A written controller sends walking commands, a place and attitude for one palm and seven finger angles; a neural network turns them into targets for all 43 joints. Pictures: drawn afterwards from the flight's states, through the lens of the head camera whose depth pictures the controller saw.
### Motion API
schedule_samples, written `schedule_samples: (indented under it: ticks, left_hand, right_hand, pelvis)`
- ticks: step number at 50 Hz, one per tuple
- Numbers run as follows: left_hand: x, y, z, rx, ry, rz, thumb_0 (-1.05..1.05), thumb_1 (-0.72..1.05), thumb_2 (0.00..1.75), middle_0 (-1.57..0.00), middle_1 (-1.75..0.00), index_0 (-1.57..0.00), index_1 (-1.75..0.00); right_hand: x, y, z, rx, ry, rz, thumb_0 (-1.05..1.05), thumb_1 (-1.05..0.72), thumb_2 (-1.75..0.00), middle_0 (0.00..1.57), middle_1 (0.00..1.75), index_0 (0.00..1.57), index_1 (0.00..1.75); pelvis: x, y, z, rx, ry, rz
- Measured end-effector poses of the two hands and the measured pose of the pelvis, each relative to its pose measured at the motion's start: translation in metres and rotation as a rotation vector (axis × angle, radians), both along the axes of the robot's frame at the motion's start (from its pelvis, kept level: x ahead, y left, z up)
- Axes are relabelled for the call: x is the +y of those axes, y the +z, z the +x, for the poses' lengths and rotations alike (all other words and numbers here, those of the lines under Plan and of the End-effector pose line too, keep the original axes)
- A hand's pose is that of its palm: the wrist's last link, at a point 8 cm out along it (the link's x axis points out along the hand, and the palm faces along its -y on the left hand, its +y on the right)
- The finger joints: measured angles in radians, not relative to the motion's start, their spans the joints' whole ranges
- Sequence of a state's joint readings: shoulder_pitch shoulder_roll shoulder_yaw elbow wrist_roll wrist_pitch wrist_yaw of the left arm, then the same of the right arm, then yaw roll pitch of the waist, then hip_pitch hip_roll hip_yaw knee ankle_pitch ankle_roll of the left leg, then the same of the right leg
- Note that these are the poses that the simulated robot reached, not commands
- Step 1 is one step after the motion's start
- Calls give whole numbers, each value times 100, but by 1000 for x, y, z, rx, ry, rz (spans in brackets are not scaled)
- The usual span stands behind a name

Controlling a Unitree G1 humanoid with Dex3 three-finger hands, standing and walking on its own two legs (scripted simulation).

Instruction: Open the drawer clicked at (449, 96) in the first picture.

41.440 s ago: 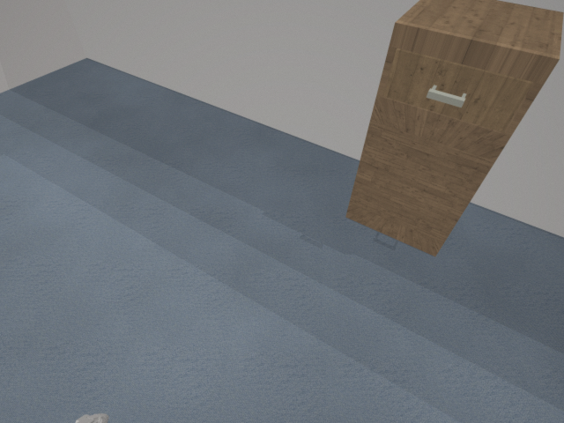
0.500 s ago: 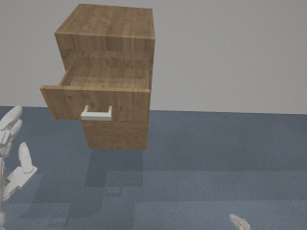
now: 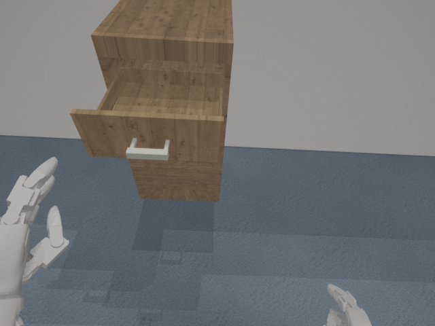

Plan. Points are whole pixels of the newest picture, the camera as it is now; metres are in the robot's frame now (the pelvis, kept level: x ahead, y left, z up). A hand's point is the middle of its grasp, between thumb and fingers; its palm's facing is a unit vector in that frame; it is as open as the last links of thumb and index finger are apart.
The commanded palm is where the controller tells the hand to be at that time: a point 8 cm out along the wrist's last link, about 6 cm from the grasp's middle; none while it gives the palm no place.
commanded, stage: let the arm hang, fingers relaxed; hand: left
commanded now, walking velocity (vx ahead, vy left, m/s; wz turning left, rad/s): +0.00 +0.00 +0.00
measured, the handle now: (149, 148) +0.55 +0.21 -0.03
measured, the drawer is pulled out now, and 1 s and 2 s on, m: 0.29 0.29 0.29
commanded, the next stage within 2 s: look to check the result in 1.06 s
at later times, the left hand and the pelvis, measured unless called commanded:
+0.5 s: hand out of the picture -0.05 +0.19 -0.17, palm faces +0.04 -0.97 -0.23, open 7.2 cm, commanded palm none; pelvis +0.00 +0.00 +0.01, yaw +1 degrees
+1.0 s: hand out of the picture +0.00 +0.17 -0.17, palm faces +0.03 -0.98 -0.18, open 7.3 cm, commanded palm none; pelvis +0.00 +0.00 +0.01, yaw +0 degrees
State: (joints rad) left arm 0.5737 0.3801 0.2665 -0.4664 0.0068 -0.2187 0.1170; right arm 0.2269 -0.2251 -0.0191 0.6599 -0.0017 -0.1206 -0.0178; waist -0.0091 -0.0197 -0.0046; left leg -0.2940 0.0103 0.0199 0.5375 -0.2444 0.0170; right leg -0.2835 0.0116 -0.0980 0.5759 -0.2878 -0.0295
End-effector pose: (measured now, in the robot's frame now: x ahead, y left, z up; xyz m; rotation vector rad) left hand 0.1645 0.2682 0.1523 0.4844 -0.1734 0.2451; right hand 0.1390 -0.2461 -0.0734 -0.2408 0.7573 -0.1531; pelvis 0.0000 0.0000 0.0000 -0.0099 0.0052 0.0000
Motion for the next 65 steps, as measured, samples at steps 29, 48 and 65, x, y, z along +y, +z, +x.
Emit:
schedule_samples:
  ticks: [29, 48, 65]
  left_hand:
    - [-29, -283, -218, 1614, 397, -435, 0, 93, 90, -20, -30, -20, -30]
    - [-54, -291, -169, 1481, 290, -467, 0, 92, 90, -20, -30, -20, -30]
    - [-51, -289, -184, 1527, 326, -459, 0, 91, 90, -20, -30, -20, -30]
  right_hand:
    - [16, -61, -167, 703, -133, 83, 1, -91, -90, 20, 30, 20, 30]
    - [43, -67, -166, 645, -152, 157, 1, -91, -90, 20, 30, 20, 30]
    - [28, -64, -164, 657, -163, 129, 1, -91, -90, 20, 30, 20, 30]
  pelvis:
    - [-3, 9, -3, -50, 14, 4]
    - [-2, 9, -5, -53, 3, 9]
    - [-6, 10, -2, -52, 0, 10]
